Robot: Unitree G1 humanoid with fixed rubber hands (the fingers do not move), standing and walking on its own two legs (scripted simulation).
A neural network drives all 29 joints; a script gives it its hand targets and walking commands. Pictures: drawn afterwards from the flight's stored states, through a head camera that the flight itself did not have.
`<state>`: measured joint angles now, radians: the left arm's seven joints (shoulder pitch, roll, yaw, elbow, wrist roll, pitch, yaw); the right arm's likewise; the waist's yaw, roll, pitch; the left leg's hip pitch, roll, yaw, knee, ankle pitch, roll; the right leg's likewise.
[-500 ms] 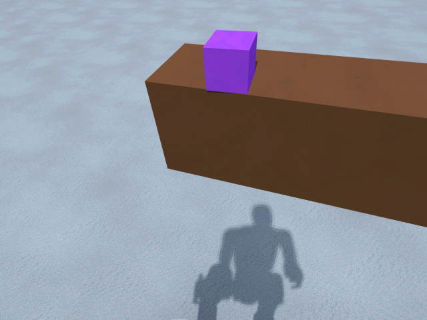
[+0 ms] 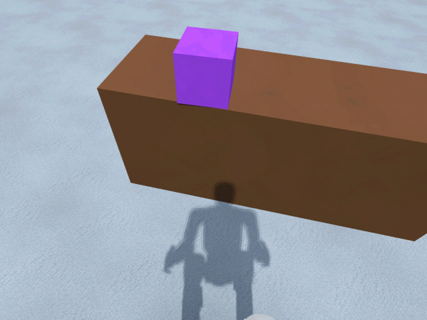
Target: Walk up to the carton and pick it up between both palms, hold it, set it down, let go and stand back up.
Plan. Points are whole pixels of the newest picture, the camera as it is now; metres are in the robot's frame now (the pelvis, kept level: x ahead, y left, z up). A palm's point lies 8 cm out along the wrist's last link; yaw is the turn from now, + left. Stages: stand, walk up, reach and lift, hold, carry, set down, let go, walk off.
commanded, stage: walk up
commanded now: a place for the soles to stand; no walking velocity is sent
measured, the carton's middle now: (207, 67) +0.96 +0.05 -0.03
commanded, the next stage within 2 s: none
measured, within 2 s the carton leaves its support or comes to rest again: neither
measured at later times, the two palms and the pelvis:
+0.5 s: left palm (139, 247) +0.29 +0.18 -0.08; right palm (340, 272) +0.26 -0.27 -0.12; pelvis +0.21 -0.04 +0.01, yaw +2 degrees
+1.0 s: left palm (126, 197) +0.44 +0.25 -0.11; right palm (291, 187) +0.48 -0.20 -0.10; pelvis +0.38 +0.02 +0.00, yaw +3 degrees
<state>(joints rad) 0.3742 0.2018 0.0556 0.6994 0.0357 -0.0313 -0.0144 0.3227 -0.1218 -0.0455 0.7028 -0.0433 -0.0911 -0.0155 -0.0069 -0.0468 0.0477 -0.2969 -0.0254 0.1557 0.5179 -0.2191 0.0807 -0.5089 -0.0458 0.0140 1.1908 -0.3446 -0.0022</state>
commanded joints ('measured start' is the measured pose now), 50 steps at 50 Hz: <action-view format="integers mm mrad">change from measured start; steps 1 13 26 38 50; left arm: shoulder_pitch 45 -160 51 150 59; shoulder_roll -29 -45 3 101 -21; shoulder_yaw -20 -49 0 19 -18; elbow -49 -154 -75 -58 -77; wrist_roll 5 3 -13 -1 7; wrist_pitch -8 -48 -109 -63 -5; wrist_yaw -12 5 43 23 -3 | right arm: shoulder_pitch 94 180 77 -120 23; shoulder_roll -95 -174 -72 -32 -105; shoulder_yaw -38 -41 1 26 -38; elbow -35 -30 -36 -124 -92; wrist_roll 5 9 -11 -9 2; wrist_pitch -34 15 71 32 -15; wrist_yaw -2 33 59 53 4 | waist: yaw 12 -5 4 22 14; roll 99 103 -50 -37 133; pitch -32 -9 -27 6 -48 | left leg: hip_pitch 76 53 -382 -100 18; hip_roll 265 240 92 59 255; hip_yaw -297 -229 -168 -59 -275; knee -297 -155 648 55 -243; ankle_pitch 143 61 6 -4 210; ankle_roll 96 85 -138 -22 146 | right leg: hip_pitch -107 200 336 322 -34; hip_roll -55 -8 -216 -229 -55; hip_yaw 3 -135 53 17 -41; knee -50 -630 -957 -844 -107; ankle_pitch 86 144 312 205 -8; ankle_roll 24 -63 -160 -130 49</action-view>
